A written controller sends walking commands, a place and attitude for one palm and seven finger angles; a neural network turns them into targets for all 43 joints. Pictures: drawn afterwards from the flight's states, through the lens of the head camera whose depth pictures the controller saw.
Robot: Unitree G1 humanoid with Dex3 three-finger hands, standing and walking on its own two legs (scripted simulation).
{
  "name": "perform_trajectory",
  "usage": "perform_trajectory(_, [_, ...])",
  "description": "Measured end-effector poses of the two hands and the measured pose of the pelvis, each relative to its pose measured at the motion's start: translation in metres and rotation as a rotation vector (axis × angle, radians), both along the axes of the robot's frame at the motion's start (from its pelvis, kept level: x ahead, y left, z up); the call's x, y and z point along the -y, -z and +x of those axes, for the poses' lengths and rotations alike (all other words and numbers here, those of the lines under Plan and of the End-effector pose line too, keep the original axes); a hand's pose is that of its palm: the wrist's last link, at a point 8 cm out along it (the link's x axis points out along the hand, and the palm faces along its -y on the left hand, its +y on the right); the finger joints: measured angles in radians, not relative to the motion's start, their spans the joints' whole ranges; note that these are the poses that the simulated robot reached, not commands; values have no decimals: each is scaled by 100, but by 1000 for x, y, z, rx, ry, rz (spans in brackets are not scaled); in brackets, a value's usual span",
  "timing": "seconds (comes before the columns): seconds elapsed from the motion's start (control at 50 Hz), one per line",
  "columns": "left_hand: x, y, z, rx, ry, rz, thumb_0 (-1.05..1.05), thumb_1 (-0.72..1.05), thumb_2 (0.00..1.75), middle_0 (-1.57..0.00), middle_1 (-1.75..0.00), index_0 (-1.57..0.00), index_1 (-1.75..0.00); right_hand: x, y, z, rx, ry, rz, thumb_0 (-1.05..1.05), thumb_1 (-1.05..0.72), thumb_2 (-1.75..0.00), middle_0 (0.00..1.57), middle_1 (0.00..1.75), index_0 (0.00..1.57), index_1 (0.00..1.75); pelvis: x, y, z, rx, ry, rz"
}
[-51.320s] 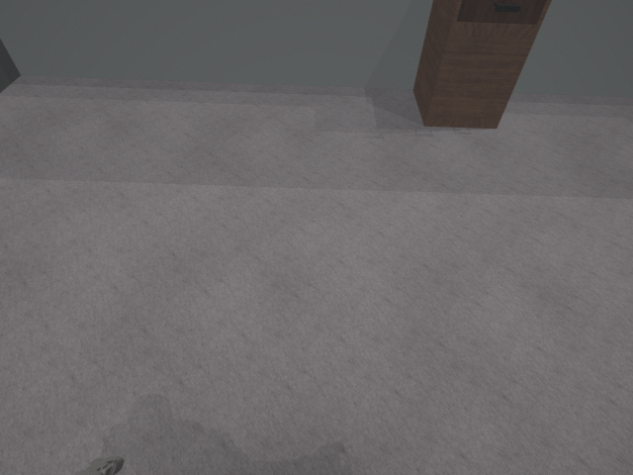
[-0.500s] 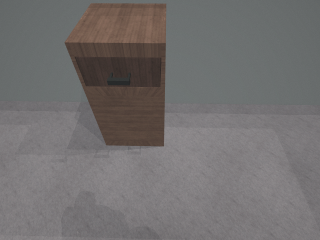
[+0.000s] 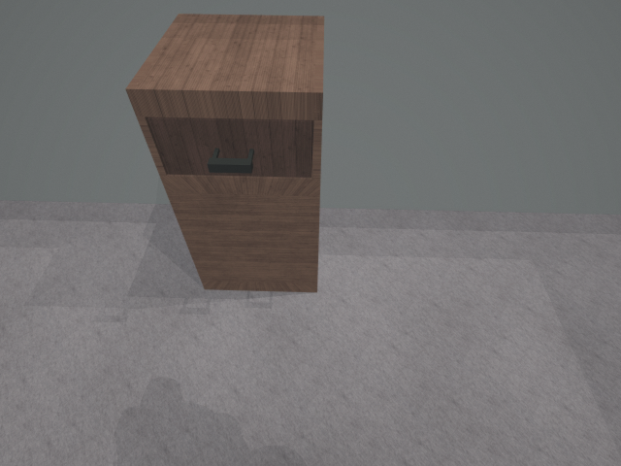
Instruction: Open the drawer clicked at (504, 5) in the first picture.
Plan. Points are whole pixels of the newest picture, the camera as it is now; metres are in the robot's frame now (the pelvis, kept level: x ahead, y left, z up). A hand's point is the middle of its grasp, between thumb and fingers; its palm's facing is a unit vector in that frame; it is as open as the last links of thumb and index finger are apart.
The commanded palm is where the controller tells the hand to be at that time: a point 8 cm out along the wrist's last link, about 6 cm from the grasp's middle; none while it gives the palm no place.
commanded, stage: take the last steps up to it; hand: left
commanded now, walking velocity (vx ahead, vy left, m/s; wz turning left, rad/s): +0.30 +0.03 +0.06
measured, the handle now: (232, 159) +0.79 +0.24 -0.11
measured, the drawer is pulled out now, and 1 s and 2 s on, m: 0.00 0.00 0.00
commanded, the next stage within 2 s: come to a stop and stand still in 0.64 s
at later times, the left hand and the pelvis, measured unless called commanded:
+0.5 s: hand out of the picture +0.16 +0.17 -0.18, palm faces +0.11 -0.97 -0.20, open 7.4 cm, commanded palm none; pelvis +0.13 -0.01 -0.01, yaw +5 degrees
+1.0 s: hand (220, 354) +0.33 +0.18 -0.17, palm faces +0.09 -0.96 -0.27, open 7.4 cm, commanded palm none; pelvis +0.28 -0.02 +0.00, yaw +4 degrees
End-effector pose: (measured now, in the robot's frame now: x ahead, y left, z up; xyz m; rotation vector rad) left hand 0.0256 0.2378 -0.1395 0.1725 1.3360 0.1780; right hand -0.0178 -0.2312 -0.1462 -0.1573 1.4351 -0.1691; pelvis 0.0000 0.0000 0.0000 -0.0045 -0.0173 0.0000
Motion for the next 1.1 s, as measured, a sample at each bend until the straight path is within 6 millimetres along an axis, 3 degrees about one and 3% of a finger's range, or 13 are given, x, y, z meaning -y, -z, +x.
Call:
perform_trajectory(0.14, [2, 16, -8, -70, -44, -51, 1, 91, 90, -20, -30, -20, -30, -23, 2, -10, -64, 32, 14, 0, -91, -90, 20, 29, 19, 30, -8, 8, 25, -15, -4, -2])
perform_trajectory(0.2, [3, 18, 1, -111, -33, -57, 1, 91, 90, -20, -30, -19, -30, -33, 2, -18, -96, 64, 23, 0, -91, -90, 20, 29, 19, 30, -9, 11, 40, -17, -6, 9])
perform_trajectory(0.3, [6, 12, 60, -45, -20, -37, 2, 93, 90, -20, -30, -19, -30, -44, -3, -38, -239, 83, 71, 0, -90, -90, 20, 29, 20, 30, -1, 11, 68, -12, -41, 0])
perform_trajectory(0.36, [7, 15, 100, 73, -40, -12, 2, 93, 90, -20, -30, -20, -30, -39, 1, -38, -327, 77, 97, 0, -90, -90, 20, 30, 20, 30, 9, 22, 88, -3, -70, 4])
perform_trajectory(0.4, [8, 14, 113, 118, -68, -1, 1, 92, 90, -20, -30, -20, -30, -30, 4, -20, -346, 63, 93, 1, -90, -90, 20, 30, 20, 30, 12, 23, 98, 8, -86, -8])
perform_trajectory(0.44, [11, 13, 118, 109, -82, 3, 1, 92, 90, -20, -30, -19, -30, -19, 5, 15, -304, 49, 74, 1, -90, -90, 20, 30, 20, 30, 13, 19, 110, 3, -92, -12])
perform_trajectory(0.58, [20, 16, 123, -41, -90, -65, 1, 93, 90, -20, -30, -20, -30, -3, -2, 184, 57, -16, 7, 1, -91, -90, 20, 29, 19, 30, 4, 7, 157, -33, -59, -4])
perform_trajectory(0.66, [15, 25, 139, -100, -89, -85, 1, 92, 90, -20, -30, -20, -30, -7, 1, 254, 195, -52, -21, 0, -91, -90, 20, 29, 19, 30, -6, 15, 188, -39, -30, 6])
perform_trajectory(0.72, [14, 20, 172, -85, -78, -71, 1, 92, 90, -20, -30, -19, -30, -9, 0, 277, 208, -59, -15, 0, -92, -90, 20, 29, 19, 30, -2, 11, 207, -41, -29, 18])
perform_trajectory(0.82, [6, 10, 236, 26, -57, 3, 2, 94, 90, -20, -30, -19, -30, 6, 15, 291, 107, -58, 10, 0, -93, -90, 20, 30, 20, 30, 12, 15, 242, -31, -45, 37])
perform_trajectory(0.88, [7, 5, 263, 60, -53, 36, 2, 93, 90, -20, -30, -19, -30, 14, 23, 301, 40, -47, 20, 0, -93, -90, 20, 30, 20, 30, 16, 17, 259, -17, -69, 20])
perform_trajectory(1.0, [10, 0, 291, 37, -56, 44, 1, 92, 90, -20, -30, -20, -30, 17, 10, 340, 34, -46, 7, 1, -91, -90, 20, 29, 19, 30, 16, 5, 277, -24, -64, 29])
perform_trajectory(1.1, [0, 10, 302, 18, -62, 25, 1, 91, 90, -20, -30, -20, -30, 15, 5, 373, 102, -74, -24, 1, -91, -90, 20, 29, 20, 30, 7, 9, 286, -22, -50, 10])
